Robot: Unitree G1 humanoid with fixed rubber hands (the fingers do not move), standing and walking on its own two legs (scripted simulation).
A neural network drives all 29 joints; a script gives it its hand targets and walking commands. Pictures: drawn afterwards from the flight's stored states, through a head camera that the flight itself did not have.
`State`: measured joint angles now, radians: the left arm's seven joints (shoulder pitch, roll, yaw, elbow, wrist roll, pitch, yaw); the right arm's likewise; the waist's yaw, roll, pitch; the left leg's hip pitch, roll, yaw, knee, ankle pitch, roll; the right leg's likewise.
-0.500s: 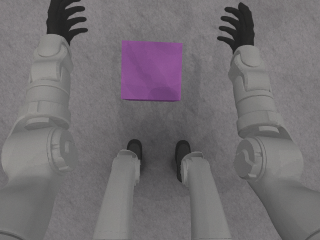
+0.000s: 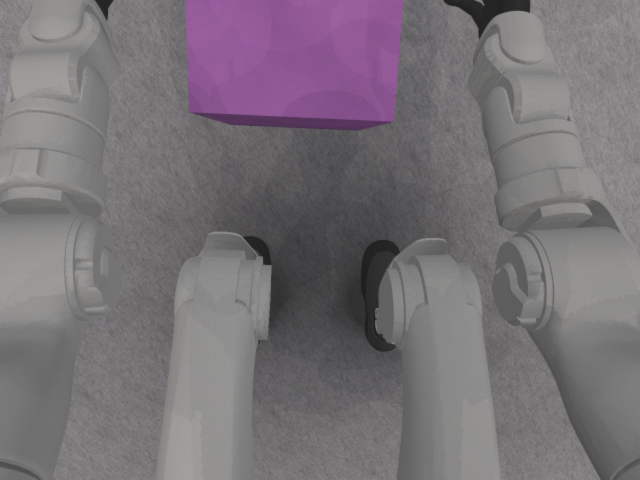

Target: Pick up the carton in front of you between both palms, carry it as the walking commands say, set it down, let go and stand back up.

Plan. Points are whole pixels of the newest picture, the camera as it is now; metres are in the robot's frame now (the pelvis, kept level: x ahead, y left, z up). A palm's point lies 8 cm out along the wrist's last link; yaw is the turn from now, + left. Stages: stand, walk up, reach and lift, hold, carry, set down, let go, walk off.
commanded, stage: reach and lift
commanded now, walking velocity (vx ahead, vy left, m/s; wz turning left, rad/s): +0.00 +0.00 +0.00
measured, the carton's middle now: (296, 42) +0.54 +0.05 -0.30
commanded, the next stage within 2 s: none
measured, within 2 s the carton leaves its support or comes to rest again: leaves its support in 1.08 s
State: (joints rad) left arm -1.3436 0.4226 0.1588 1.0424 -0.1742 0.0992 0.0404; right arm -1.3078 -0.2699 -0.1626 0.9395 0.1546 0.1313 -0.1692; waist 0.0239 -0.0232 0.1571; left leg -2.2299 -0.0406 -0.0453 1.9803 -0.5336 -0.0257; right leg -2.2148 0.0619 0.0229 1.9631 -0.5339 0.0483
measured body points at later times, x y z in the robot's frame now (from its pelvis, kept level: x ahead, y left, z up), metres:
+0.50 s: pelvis +0.00 +0.00 -0.06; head +0.37 +0.03 +0.18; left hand +0.55 +0.22 -0.24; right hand +0.57 -0.13 -0.24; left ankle +0.11 +0.12 -0.39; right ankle +0.11 -0.12 -0.39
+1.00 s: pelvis +0.00 +0.00 -0.06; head +0.37 +0.03 +0.18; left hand +0.55 +0.20 -0.24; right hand +0.56 -0.11 -0.24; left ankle +0.11 +0.12 -0.39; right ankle +0.11 -0.12 -0.39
